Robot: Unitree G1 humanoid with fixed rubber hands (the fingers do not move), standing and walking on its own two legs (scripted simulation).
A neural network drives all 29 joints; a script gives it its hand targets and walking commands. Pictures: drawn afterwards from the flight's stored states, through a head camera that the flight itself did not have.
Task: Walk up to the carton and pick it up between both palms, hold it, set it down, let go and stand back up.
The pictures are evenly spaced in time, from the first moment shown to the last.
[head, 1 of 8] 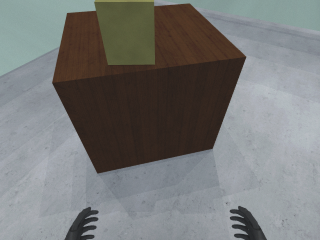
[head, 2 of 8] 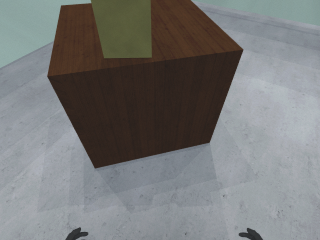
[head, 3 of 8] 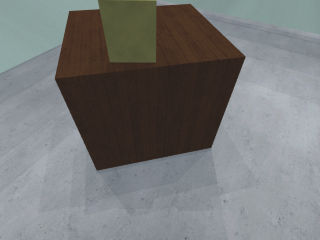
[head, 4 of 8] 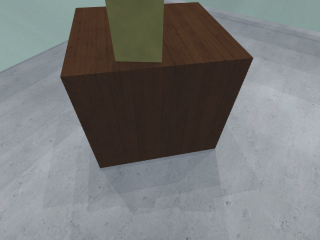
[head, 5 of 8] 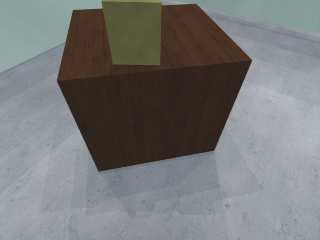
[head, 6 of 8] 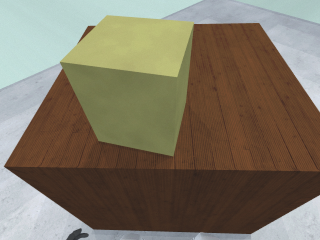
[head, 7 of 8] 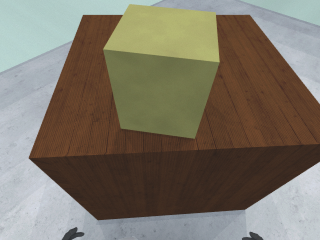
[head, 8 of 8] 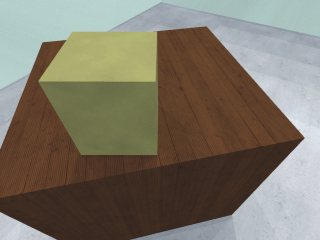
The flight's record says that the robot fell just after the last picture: no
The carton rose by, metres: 0.00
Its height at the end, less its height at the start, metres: +0.00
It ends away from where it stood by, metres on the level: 0.00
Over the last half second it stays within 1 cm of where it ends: yes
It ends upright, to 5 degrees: yes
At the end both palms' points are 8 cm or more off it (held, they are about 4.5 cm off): yes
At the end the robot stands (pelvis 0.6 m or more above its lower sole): yes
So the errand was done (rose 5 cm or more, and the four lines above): no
